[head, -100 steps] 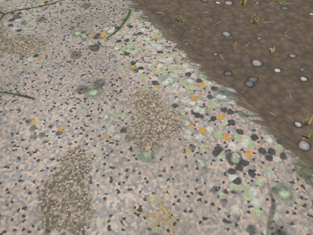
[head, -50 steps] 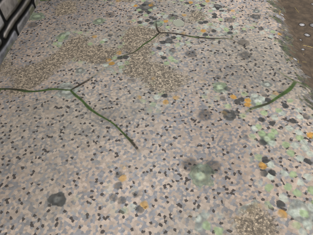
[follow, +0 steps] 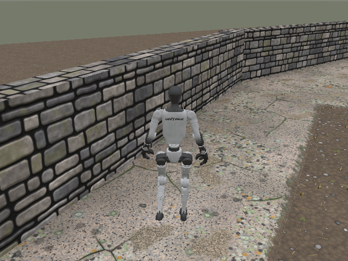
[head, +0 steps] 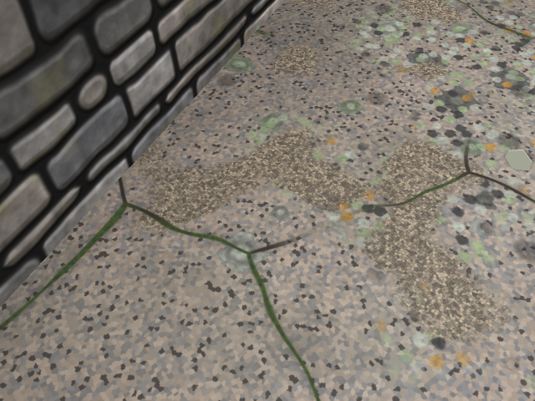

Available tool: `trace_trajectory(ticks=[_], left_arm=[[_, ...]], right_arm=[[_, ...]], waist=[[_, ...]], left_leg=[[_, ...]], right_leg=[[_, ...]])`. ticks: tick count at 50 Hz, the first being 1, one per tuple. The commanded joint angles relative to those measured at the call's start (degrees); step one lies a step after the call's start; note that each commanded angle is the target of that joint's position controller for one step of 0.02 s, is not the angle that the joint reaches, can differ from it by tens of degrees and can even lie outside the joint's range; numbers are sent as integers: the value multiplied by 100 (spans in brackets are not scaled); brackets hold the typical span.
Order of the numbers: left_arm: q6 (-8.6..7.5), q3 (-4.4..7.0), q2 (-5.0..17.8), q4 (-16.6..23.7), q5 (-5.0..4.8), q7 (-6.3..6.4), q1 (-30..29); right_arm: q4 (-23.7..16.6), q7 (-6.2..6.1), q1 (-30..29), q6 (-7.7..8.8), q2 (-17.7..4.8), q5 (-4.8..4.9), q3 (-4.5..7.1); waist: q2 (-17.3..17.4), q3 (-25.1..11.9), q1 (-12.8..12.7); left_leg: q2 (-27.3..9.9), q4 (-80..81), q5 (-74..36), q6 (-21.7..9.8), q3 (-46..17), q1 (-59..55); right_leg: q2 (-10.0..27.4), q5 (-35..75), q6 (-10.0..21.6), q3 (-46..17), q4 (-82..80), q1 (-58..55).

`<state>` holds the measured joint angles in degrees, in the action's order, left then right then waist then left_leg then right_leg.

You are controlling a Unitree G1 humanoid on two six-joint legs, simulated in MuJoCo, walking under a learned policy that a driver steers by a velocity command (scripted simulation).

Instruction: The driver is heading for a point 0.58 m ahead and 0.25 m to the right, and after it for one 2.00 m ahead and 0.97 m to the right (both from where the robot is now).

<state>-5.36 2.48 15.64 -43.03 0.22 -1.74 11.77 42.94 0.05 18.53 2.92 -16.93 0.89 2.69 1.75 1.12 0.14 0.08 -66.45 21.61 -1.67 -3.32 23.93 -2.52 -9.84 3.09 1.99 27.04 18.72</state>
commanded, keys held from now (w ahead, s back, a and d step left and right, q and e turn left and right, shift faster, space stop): w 0.02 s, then w+e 0.98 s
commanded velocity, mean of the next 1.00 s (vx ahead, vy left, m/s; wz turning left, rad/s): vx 0.50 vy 0.00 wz -0.43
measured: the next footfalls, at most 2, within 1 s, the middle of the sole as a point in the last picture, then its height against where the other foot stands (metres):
left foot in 0.34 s outside the picture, level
right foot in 0.84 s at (366, 375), level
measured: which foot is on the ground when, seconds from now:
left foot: up 0.00-0.32, down 0.34-0.86, up 0.88-1.00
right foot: down 0.00-0.36, up 0.38-0.82, down 0.84-1.00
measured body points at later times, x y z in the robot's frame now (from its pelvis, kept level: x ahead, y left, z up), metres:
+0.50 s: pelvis +0.27 +0.04 +0.00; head +0.29 +0.05 +0.45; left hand +0.40 +0.31 -0.12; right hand +0.36 -0.25 -0.09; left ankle +0.32 +0.15 -0.74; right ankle +0.19 -0.09 -0.65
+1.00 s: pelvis +0.50 -0.10 +0.00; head +0.53 -0.13 +0.45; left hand +0.75 +0.08 -0.10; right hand +0.48 -0.41 -0.11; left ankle +0.54 +0.08 -0.65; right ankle +0.51 -0.18 -0.74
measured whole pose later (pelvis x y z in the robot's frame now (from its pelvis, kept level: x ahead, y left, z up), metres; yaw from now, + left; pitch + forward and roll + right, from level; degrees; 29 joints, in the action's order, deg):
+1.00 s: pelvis +0.50 -0.10 +0.00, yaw -30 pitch +1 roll +1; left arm -2.0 3.8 16.8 -37.9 -0.5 -1.8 14.3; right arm 43.9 0.2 10.2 6.1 -17.6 0.2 3.3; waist 0.9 3.8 -0.3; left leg -4.5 -66.5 20.4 0.7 -2.3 27.1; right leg -4.8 -10.0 5.4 -0.6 28.5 19.7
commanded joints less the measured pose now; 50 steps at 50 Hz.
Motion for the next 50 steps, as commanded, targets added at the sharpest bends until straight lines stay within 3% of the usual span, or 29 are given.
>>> trace_trajectory(ticks=[1, 5, 8, 12, 14, 16, 17, 18, 19, 20, 21, 22, 23, 24, 28, 33, 38, 40, 41, 42, 43, 44, 45, 46, 47, 48, 50], left_arm=[[-59, 126, 601, 208, 20, 20, 177], [-49, 217, 892, 62, -76, 85, 370], [29, 259, 991, -49, -142, 148, 627], [147, 290, 1036, -207, -202, 195, 1070], [200, 324, 1088, -214, -198, 232, 1064], [241, 304, 1006, -191, -164, 246, 987], [228, 207, 736, -105, -105, 229, 930], [164, 59, 246, 105, -66, 227, 1287], [100, 35, 298, 195, -188, 222, 1538], [111, 190, 836, 155, -281, 225, 1240], [139, 226, 907, 227, -263, 221, 841], [174, 233, 840, 264, -214, 216, 677], [230, 260, 770, 286, -182, 204, 628], [294, 252, 656, 298, -195, 182, 680], [428, 209, 417, 507, -146, 157, 386], [362, 127, 283, 755, -142, -19, -398], [392, 159, 420, 1109, -138, -146, -997], [428, 269, 617, 1125, -108, -149, -687], [445, 394, 806, 971, -116, -129, -21], [483, 600, 1171, 683, -140, -48, 976], [529, 751, 1792, 588, -193, 80, 1460], [410, 696, 1997, 845, -172, 27, 1227], [311, 543, 1444, 849, -150, -31, 1193], [243, 475, 1240, 799, -126, -28, 1033], [220, 427, 1096, 826, -123, -13, 653], [213, 366, 919, 894, -84, 9, 343], [199, 337, 861, 997, -21, 60, 134]], right_arm=[[-479, -2, -106, 89, -458, -28, 150], [-692, -31, -703, 130, -249, -135, 63], [-791, 29, -1328, 215, -140, -104, 11], [-940, 128, -1907, 316, -263, -20, 50], [-939, 146, -1837, 365, -434, -5, 117], [-737, 106, -1125, 398, -662, -20, 245], [-624, 55, -376, 416, -918, -111, 349], [-548, 2, 390, 365, -1422, -218, 479], [-436, 39, 595, 293, -1301, -163, 455], [-461, 38, 306, 276, -856, -110, 330], [-475, 25, 22, 260, -639, -95, 261], [-442, 36, -293, 257, -476, -112, 204], [-413, 40, -520, 273, -335, -140, 166], [-380, 39, -663, 294, -333, -160, 173], [-183, 12, -715, 392, -538, -154, 280], [11, -48, -559, 315, -808, -111, 358], [228, -46, -263, 158, -1078, 46, 459], [234, -68, -307, 83, -1260, 106, 513], [223, -78, -381, 33, -1283, 137, 516], [206, -98, -306, 27, -1112, 97, 444], [8, -87, -65, 71, -537, -172, 253], [-252, -31, 43, 266, -275, -166, 98], [-329, 37, -631, 406, -842, 67, 231], [-426, 61, -890, 491, -843, 148, 214], [-349, 8, -888, 521, -762, 26, 200], [-297, -26, -833, 492, -821, -97, 243], [-266, -7, -690, 366, -766, -146, 258]], waist=[[-717, -166, -20], [-536, -18, -81], [-524, 49, -292], [-598, 82, -450], [-706, 37, -308], [-724, -292, 117], [-528, -912, 490], [641, -1879, 590], [1741, -2249, 504], [1016, -1442, 541], [660, -881, 494], [437, -505, 337], [521, -271, 184], [608, -146, 62], [288, 41, -30], [110, 187, 229], [121, 362, 334], [296, 45, 59], [254, -325, -355], [61, -850, -814], [-1212, -1245, -706], [-1771, -2184, -375], [-918, -1876, -731], [-820, -1154, -623], [-319, -760, -348], [-369, -555, -134], [-498, -487, 71]], left_leg=[[-606, 267, -423, 84, -151, 1249], [-618, 1623, -1252, 314, 4, 1300], [-383, 2869, -2226, 413, 90, 853], [-177, 3622, -2451, 395, 6, 521], [-156, 3874, -2125, 285, -62, 219], [-103, 4175, -1856, 51, 79, -914], [-592, 4011, -1819, -221, -279, -2180], [-1945, 3988, -1400, -842, -2027, -4280], [-2520, 4663, -240, -1323, -3812, -4629], [-2304, 4849, 353, -1137, -3304, -3994], [-2087, 4935, 99, -965, -2485, -3313], [-1843, 5127, -406, -896, -1912, -2662], [-1667, 5312, -810, -855, -1459, -2199], [-1575, 5492, -1072, -833, -1108, -1834], [-1606, 5841, -2059, -983, -209, -1595], [-1460, 5856, -2431, -800, 775, -1822], [-1707, 5467, -2995, -583, 1147, -2614], [-1677, 4620, -4860, -452, 1364, -2798], [-1534, 3652, -5571, -334, 1546, -2663], [-1287, 2286, -5243, -121, 1678, -1912], [-748, 211, -1700, 223, 1709, 123], [258, -1197, 1382, 389, 388, 1677], [-80, -1398, 979, 277, -231, 2294], [-296, -1067, 475, 142, -130, 2437], [-539, -554, 52, 129, -139, 2112], [-679, -92, -204, 162, -157, 1696], [-705, 270, -469, 274, -135, 1216]], right_leg=[[1519, 185, 1040, -1944, -1649, -1042], [1348, 1136, 1120, -1421, -1851, -833], [1118, 1151, 933, -1095, -1774, -726], [1298, 831, 828, -1439, -1427, -1043], [1427, 701, 704, -1725, -1139, -1240], [1214, 1151, 494, -1675, -404, -1091], [864, 961, 299, -1446, 750, -581], [138, -658, -85, -766, 2781, 1149], [51, -2495, -192, -846, 4018, 2274], [377, -2114, -200, -1034, 4545, 2681], [577, -1636, -209, -882, 4581, 2716], [735, -1265, -245, -813, 4385, 2540], [887, -1010, -267, -831, 4162, 2350], [973, -854, -298, -805, 4054, 2095], [1051, -219, -442, -767, 3446, 2184], [939, 1057, -343, -407, 1827, 1905], [761, 499, -11, -49, 1066, 1841], [384, -101, 229, 297, 991, 1144], [95, -56, 400, 476, 751, 242], [-113, 216, 620, 369, 547, -1323], [1171, 169, 1201, -1797, 342, -3049], [2195, -1064, 2202, -4978, -755, -4070], [2120, -1268, 1864, -4601, -1101, -3912], [1917, -968, 1643, -3787, -1082, -3213], [1654, -392, 1435, -3169, -1056, -2381], [1466, 272, 1335, -2719, -1108, -1737], [1298, 929, 1371, -2422, -1320, -1111]])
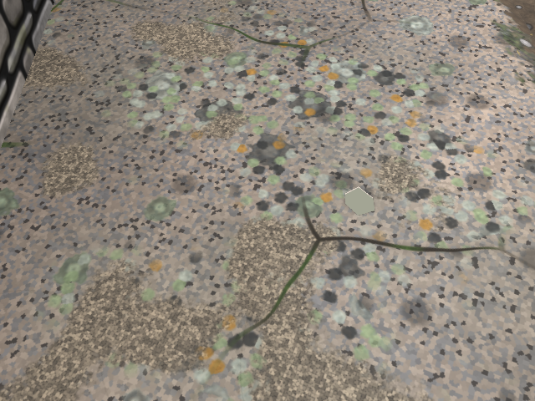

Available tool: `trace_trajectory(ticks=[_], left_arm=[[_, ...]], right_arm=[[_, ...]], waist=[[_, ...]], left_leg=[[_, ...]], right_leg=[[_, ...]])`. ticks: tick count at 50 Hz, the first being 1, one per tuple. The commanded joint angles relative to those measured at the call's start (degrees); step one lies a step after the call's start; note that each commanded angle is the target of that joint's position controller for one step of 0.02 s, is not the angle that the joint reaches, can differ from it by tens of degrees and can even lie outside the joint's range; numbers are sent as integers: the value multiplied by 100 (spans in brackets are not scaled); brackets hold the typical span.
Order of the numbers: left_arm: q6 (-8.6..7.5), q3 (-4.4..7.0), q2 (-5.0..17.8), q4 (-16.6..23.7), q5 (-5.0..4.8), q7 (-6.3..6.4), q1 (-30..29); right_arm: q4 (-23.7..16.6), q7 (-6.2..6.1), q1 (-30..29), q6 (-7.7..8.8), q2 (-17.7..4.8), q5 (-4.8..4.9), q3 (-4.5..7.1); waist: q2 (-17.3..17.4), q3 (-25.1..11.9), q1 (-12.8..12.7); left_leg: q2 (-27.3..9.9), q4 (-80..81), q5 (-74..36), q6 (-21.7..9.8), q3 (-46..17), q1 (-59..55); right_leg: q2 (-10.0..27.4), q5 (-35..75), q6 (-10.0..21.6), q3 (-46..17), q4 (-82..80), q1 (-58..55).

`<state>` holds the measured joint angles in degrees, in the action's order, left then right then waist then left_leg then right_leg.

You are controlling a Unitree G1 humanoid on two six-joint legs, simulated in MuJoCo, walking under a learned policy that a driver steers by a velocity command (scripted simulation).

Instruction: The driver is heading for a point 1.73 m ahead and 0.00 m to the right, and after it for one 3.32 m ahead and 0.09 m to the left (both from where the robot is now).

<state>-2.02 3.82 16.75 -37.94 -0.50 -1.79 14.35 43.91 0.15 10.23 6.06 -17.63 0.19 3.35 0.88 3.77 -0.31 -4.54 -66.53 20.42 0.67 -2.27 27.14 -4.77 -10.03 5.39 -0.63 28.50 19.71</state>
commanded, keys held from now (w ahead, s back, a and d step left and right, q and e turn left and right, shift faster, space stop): w+e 0.32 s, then w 0.68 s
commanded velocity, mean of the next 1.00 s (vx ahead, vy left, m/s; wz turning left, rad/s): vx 0.50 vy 0.00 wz -0.32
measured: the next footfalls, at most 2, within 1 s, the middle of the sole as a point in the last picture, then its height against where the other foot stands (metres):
left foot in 0.32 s outside the picture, level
right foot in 0.82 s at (367, 349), level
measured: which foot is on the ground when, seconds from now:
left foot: up 0.00-0.30, down 0.32-0.84, up 0.86-1.00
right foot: down 0.00-0.34, up 0.36-0.80, down 0.82-1.00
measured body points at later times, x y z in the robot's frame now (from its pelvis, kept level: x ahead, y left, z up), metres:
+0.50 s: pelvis +0.28 +0.05 +0.00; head +0.30 +0.05 +0.45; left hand +0.46 +0.29 -0.11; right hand +0.32 -0.25 -0.10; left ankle +0.34 +0.14 -0.73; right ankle +0.20 -0.08 -0.65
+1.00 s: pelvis +0.52 -0.09 +0.01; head +0.54 -0.11 +0.46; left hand +0.72 +0.13 -0.09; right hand +0.52 -0.39 -0.12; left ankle +0.53 +0.07 -0.65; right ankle +0.53 -0.18 -0.73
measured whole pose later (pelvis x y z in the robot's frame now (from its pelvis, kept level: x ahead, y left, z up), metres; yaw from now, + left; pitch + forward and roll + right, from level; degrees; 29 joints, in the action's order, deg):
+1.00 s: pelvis +0.52 -0.09 +0.01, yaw -17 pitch +1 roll +0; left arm -3.9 2.7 15.4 -40.8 0.2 -1.6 14.0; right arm 48.1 0.7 14.6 4.6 -18.2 0.9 2.5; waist 2.1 1.5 0.0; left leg -4.5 -63.5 18.7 -0.6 -1.0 27.7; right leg -2.7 -9.3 3.8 2.1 23.5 15.6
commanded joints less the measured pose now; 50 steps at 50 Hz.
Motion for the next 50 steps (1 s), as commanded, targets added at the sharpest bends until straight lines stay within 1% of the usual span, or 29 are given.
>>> trace_trajectory(ticks=[1, 6, 10, 14, 15, 16, 17, 18, 19, 20, 21, 22, 23, 24, 28, 31, 35, 38, 39, 40, 41, 42, 43, 44, 45, 46, 47, 48, 50], left_arm=[[-152, 211, 782, 462, 32, 95, -94], [-121, 265, 939, 255, -42, 255, 284], [-75, 295, 985, 65, -95, 281, 618], [-7, 303, 914, 5, -88, 309, 620], [16, 280, 831, 23, -84, 307, 549], [13, 199, 606, 59, -59, 292, 543], [1, 55, 234, 129, 51, 282, 674], [-52, -9, 37, 270, -155, 285, 1450], [-60, 79, 608, 43, -195, 310, 1401], [-48, 146, 848, 82, -153, 302, 803], [-43, 138, 800, 139, -87, 312, 451], [-72, 140, 725, 220, -24, 295, 185], [-85, 132, 624, 247, -39, 257, 170], [-86, 113, 530, 233, -58, 231, 203], [-104, -8, 246, 383, 18, 185, -230], [-176, -86, 132, 469, 5, 116, -735], [-227, -97, 169, 611, -59, 28, -1356], [-246, -55, 302, 709, -72, -32, -1520], [-252, -14, 390, 670, -59, -36, -1345], [-252, 68, 520, 532, -23, -20, -877], [-235, 208, 773, 274, 5, 26, -69], [-196, 333, 1209, 94, 62, 101, 984], [-169, 369, 1581, 32, 72, 84, 1095], [-177, 237, 1040, 47, 5, 66, 1066], [-203, 157, 857, 60, -9, 62, 695], [-218, 118, 752, 80, 19, 51, 369], [-233, 87, 635, 85, 63, 29, 110], [-261, 53, 521, 89, 106, 21, -40], [-335, 65, 513, 6, 63, 19, -101]], right_arm=[[-355, -18, 141, 2, -611, -99, 173], [-594, 11, -819, -42, -280, -95, 31], [-770, 108, -1377, 34, -355, 15, 26], [-754, 153, -1115, 124, -628, 41, 149], [-651, 134, -742, 149, -674, 34, 198], [-541, 96, -186, 177, -830, -28, 283], [-453, 58, 665, 183, -1125, -109, 351], [-199, 115, 1087, 104, -1515, -153, 453], [-266, 165, 949, 95, -939, 0, 327], [-295, 151, 729, 64, -628, 18, 241], [-326, 149, 477, 31, -538, -42, 191], [-278, 140, 346, 10, -437, -70, 156], [-245, 119, 301, 22, -379, -113, 119], [-203, 113, 305, 38, -321, -98, 104], [-3, 75, 483, 55, -615, 21, 166], [106, 49, 610, -12, -761, 57, 184], [329, 50, 1024, -103, -868, 120, 180], [462, 31, 1134, -197, -964, 158, 203], [479, 16, 1094, -230, -1020, 163, 217], [476, -2, 1000, -257, -1040, 180, 215], [468, -16, 1029, -266, -913, 150, 160], [292, -30, 1006, -240, -593, -21, 17], [186, -5, 1624, -124, -3, -14, -160], [249, 35, 1294, -35, -624, 102, -20], [87, 70, 818, 21, -817, 207, 46], [66, 52, 567, 35, -750, 168, 35], [56, 42, 470, 21, -699, 76, 52], [86, 50, 562, -32, -633, 56, 56], [142, 47, 682, -148, -410, 51, 19]], waist=[[-368, -722, 140], [-454, -389, -165], [-562, -276, -374], [-809, -330, -168], [-851, -437, 39], [-754, -835, 308], [-29, -1664, 584], [2036, -2127, 186], [1281, -1644, 323], [755, -994, 449], [343, -683, 377], [276, -405, 322], [427, -370, 194], [528, -390, 143], [398, -292, 169], [347, -227, 336], [364, -124, 541], [433, -57, 439], [453, -152, 283], [413, -423, -30], [298, -952, -398], [-398, -1808, -789], [-1861, -2367, -385], [-1249, -2117, -599], [-1016, -1335, -529], [-617, -952, -380], [-506, -686, -218], [-563, -628, -35], [-567, -590, 125]], left_leg=[[-211, 492, -448, 126, -181, 820], [123, 2519, -2073, 369, -109, 632], [366, 3458, -2559, 316, -186, 178], [415, 3844, -1772, 57, -290, -274], [446, 4039, -1699, -62, -183, -770], [235, 4111, -1634, -261, -281, -1721], [-750, 4049, -1279, -599, -1247, -3131], [-1780, 4789, 331, -1482, -4041, -4553], [-1754, 5073, 1476, -1403, -4335, -4306], [-1520, 5100, 1176, -1200, -3439, -3687], [-1281, 5133, 428, -1110, -2758, -3096], [-1099, 5230, -228, -1149, -2305, -2638], [-951, 5328, -666, -1128, -1949, -2347], [-843, 5431, -933, -1153, -1709, -2237], [-892, 5768, -1746, -1384, -1156, -2147], [-732, 5846, -2079, -1268, -621, -2107], [-773, 5741, -2213, -1142, -354, -2225], [-1012, 5491, -2552, -1021, -395, -2634], [-1022, 5248, -3057, -955, -341, -2711], [-885, 4678, -3894, -839, -136, -2659], [-608, 3684, -4278, -684, 107, -2322], [-293, 1876, -2744, -445, 363, -1159], [684, 94, 1038, -142, 251, 869], [402, -558, 1254, -190, -361, 1515], [142, -583, 732, -257, -259, 1832], [-80, -355, 228, -246, -147, 1657], [-216, -47, -99, -199, -133, 1456], [-329, 114, -317, -165, -182, 1122], [-361, 396, -504, -65, -136, 843]], right_leg=[[1472, 1234, 1171, -1981, -1511, -1014], [1061, 876, 866, -1419, -1541, -565], [1144, 304, 711, -1722, -1341, -613], [1323, 289, 542, -2328, -674, -1107], [1205, 407, 442, -2336, -389, -1072], [905, 552, 259, -2126, 340, -869], [521, -345, 32, -1560, 1965, -234], [-152, -2415, -319, -950, 3689, 1732], [245, -2214, -394, -1168, 4371, 2358], [403, -1688, -414, -1053, 4495, 2484], [570, -1332, -431, -870, 4390, 2318], [699, -1079, -434, -853, 4094, 2257], [837, -913, -417, -819, 3865, 2001], [884, -860, -424, -731, 3651, 1859], [1049, -404, -545, -407, 2552, 1985], [1025, 488, -576, -207, 1483, 1730], [829, 1019, -551, -3, 613, 1280], [746, 641, -341, 10, 245, 1127], [661, 519, -248, 82, 113, 792], [518, 565, -117, 222, -107, 47], [474, 617, 49, 249, -141, -1167], [1581, 774, 432, -987, 48, -2861], [2716, -512, 1275, -3633, -694, -4188], [2621, -1270, 1200, -3939, -1043, -3967], [2424, -1013, 1007, -3128, -1139, -3322], [2166, -399, 901, -2515, -1252, -2622], [1984, 143, 859, -2120, -1412, -2050], [1845, 527, 831, -1841, -1577, -1661], [1765, 910, 898, -1484, -1847, -1263]])
Keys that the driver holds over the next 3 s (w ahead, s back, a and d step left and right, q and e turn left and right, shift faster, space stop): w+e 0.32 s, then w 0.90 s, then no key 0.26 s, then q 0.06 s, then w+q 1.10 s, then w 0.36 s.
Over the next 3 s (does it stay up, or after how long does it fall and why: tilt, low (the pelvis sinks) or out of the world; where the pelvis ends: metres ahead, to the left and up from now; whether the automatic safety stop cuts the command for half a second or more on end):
stays up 1.42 -0.05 0.01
